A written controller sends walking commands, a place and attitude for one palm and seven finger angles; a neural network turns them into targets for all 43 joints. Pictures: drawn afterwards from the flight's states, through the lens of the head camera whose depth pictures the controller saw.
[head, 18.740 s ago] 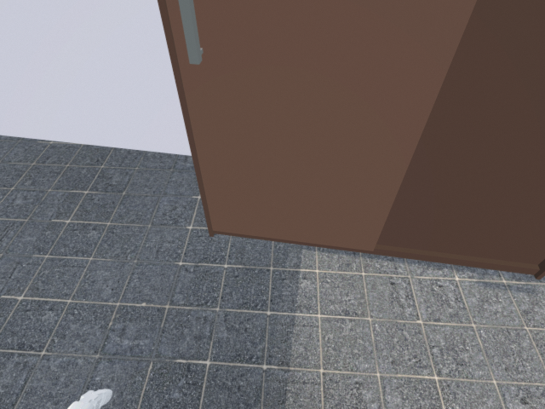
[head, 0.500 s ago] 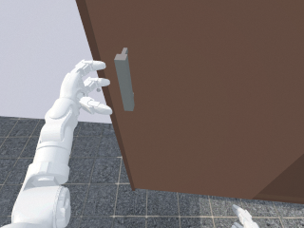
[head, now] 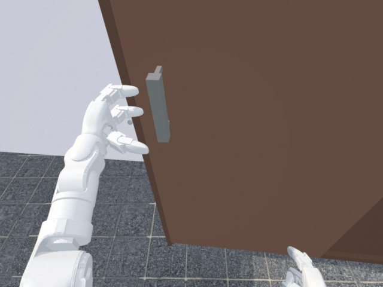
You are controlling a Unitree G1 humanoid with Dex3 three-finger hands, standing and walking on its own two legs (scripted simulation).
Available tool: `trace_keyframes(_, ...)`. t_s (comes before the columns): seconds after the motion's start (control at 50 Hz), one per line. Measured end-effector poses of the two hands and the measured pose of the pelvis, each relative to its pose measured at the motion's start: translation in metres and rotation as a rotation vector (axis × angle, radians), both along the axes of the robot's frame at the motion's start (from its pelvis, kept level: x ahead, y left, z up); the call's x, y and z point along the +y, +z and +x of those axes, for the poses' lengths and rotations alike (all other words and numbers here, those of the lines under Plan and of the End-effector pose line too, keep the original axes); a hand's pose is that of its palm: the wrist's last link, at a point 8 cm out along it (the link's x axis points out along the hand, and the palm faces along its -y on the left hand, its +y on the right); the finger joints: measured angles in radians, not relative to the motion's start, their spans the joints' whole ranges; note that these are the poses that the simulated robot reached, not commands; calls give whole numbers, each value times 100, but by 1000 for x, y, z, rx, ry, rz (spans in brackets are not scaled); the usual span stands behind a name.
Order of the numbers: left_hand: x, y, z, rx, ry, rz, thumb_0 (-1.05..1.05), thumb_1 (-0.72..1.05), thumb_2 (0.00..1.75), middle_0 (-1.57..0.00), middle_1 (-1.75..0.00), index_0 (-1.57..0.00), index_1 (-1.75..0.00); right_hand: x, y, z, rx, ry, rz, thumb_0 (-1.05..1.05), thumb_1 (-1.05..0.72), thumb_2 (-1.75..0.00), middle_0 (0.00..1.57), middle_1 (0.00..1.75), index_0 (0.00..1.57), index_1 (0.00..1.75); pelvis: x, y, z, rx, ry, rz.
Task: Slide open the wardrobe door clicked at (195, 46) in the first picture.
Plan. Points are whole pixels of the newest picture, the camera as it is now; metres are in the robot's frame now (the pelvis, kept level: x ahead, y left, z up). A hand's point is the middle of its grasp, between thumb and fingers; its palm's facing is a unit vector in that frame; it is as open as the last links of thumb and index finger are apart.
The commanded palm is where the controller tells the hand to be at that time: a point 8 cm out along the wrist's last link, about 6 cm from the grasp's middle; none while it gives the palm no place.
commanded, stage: move the hooked fingers beside the handle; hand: left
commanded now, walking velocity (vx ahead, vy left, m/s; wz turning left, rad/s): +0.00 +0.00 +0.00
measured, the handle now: (161, 105) +0.46 +0.09 +0.17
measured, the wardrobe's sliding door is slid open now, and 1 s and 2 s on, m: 0.00 0.00 0.00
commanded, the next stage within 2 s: feel for the door with the fingertips in 0.24 s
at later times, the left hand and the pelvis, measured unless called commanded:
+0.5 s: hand (131, 118) +0.39 +0.14 +0.18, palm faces -0.07 -1.00 -0.01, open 14.0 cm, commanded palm +0.37 +0.19 +0.17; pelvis -0.01 +0.00 +0.00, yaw +0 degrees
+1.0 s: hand (142, 114) +0.41 +0.12 +0.18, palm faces -0.03 -1.00 +0.00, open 14.0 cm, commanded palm +0.38 +0.17 +0.17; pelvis +0.00 +0.00 +0.00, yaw +0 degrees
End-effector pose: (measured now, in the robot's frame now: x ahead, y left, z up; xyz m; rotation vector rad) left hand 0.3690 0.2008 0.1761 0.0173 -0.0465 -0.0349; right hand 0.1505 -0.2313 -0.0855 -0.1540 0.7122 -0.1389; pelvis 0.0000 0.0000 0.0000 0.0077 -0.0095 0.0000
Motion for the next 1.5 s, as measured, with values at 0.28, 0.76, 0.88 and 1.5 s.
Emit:
trace_keyframes(0.28,9,-3,-3,33,-3,1,-1,-50,30,-30,-120,-30,-120,-11,-3,-12,33,-2,-24,1,-91,-90,20,30,20,30,-5,0,-8,-2,14,-3)
trace_keyframes(0.76,-34,-4,6,-13,-39,-14,-1,-50,30,-30,-120,-30,-120,-1,-8,-20,51,-18,6,1,-91,-90,20,30,20,30,1,0,-2,4,-6,-1)
trace_keyframes(0.88,-31,-2,17,26,-12,-4,-1,-50,30,-31,-120,-30,-120,2,-6,-11,49,-7,7,1,-91,-90,20,30,20,30,0,0,-2,8,-4,-2)
trace_keyframes(1.5,-15,-7,30,36,-24,-13,-1,-50,30,-36,-124,-36,-123,-7,-14,-45,138,-45,-23,1,-91,-90,20,30,20,30,3,0,-6,20,0,-8)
